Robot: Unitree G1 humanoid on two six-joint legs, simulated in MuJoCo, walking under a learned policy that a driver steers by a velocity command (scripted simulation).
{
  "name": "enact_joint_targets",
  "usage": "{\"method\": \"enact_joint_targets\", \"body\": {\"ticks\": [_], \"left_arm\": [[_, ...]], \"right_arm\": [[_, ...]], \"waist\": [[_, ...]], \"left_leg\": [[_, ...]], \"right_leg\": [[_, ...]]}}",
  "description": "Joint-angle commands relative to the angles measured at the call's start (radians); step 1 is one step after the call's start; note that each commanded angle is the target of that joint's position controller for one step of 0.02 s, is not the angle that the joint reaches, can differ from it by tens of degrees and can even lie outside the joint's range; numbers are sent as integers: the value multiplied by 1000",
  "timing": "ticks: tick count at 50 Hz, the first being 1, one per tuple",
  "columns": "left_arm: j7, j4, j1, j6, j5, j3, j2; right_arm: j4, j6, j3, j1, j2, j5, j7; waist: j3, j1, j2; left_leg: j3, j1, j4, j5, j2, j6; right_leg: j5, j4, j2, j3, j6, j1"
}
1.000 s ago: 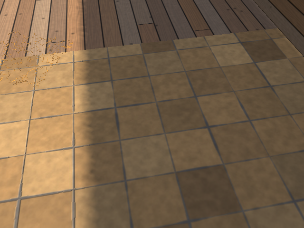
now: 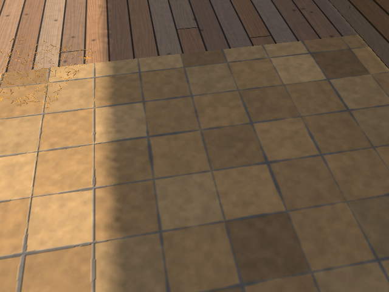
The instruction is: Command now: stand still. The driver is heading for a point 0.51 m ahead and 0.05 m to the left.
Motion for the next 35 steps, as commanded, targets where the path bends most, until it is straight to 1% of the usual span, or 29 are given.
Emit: {"method": "enact_joint_targets", "body": {"ticks": [1,17,18,19,20,21,22,23,24,25,26,27,28,29,30,31,32,33,34,35], "left_arm": [[2,-3,92,-3,0,10,71],[2,-4,104,-5,0,11,63],[2,-2,112,-5,2,10,58],[1,-3,114,-2,3,15,68],[0,-5,119,2,4,25,92],[-1,-9,127,8,3,35,115],[-3,-9,154,12,3,44,131],[-4,-5,189,14,2,52,147],[-6,-3,202,12,3,59,152],[-8,-5,199,7,7,61,149],[-10,-10,189,-1,13,64,153],[-12,-16,176,-8,17,67,158],[-14,-23,156,-15,14,70,159],[-15,-34,119,-21,6,71,159],[-18,-49,75,-25,0,70,151],[-22,-67,41,-37,3,62,122],[-33,-110,9,-50,-4,39,42],[-42,-135,3,-53,22,53,96],[-51,-132,-11,-51,38,57,108],[-61,-129,-13,-57,31,49,75]], "right_arm": [[-3,-2,-10,78,-71,0,-2],[-1,-3,-10,87,-63,0,-2],[1,-2,-8,91,-56,-1,-2],[-2,-1,-10,85,-59,-3,-1],[-11,1,-14,77,-66,-5,1],[-24,3,-18,66,-66,-9,5],[-42,3,-19,42,-61,-16,12],[-67,-2,-15,13,-43,-25,18],[-91,-11,-12,-14,-29,-34,24],[-113,-23,-14,-34,-33,-34,29],[-129,-36,-18,-39,-41,-30,34],[-142,-48,-21,-37,-50,-26,39],[-146,-59,-25,-16,-51,-19,45],[-133,-68,-28,43,-43,-11,48],[-95,-75,-34,154,-38,-2,48],[-56,-81,-49,273,-67,-5,42],[-40,-85,-79,404,-177,-12,33],[-10,-69,-89,460,-211,-3,37],[-49,-63,-73,329,-155,-10,38],[-86,-69,-67,234,-140,-10,41]], "waist": [[58,0,-4],[62,0,-5],[43,3,-7],[54,6,-16],[68,10,-39],[91,19,-76],[131,37,-109],[168,55,-143],[206,64,-161],[222,62,-155],[222,54,-147],[215,43,-139],[202,23,-128],[181,-14,-115],[154,-69,-87],[116,-118,-6],[56,-163,255],[68,-139,282],[143,-66,116],[164,-34,52]], "left_leg": [[-66,28,-47,137,79,34],[-64,28,-45,138,80,32],[-59,35,-51,74,71,33],[-48,21,-39,-10,53,36],[-24,-9,1,-120,22,44],[7,-64,62,-237,-12,53],[32,-153,134,-298,-36,57],[66,-234,216,-299,-47,58],[85,-275,284,-257,-20,61],[78,-304,326,-236,8,67],[69,-326,341,-246,23,74],[66,-326,316,-256,32,81],[74,-275,252,-237,30,87],[97,-147,157,-171,11,92],[115,51,57,-116,-27,93],[35,250,-12,-117,6,93],[-358,381,-217,-384,243,148],[-618,343,-293,-470,374,204],[-549,234,-292,-496,360,200],[-456,160,-302,-408,325,193]], "right_leg": [[177,-79,-107,79,-26,-95],[179,-79,-108,77,-26,-95],[97,-95,-102,77,-29,-89],[-13,-109,-93,84,-37,-99],[-163,-120,-90,102,-55,-112],[-330,-139,-103,143,-82,-124],[-467,-180,-146,214,-115,-123],[-564,-231,-212,303,-153,-112],[-583,-258,-275,374,-189,-125],[-546,-272,-306,406,-212,-131],[-480,-265,-317,408,-221,-115],[-409,-248,-315,387,-220,-96],[-345,-221,-298,347,-209,-101],[-287,-180,-266,289,-188,-154],[-231,-111,-215,222,-159,-253],[-146,43,-148,132,-127,-368],[-146,391,-3,-54,-69,-524],[-256,614,14,-66,-68,-622],[-177,726,-59,-21,-80,-634],[-79,738,-89,-7,-79,-616]]}}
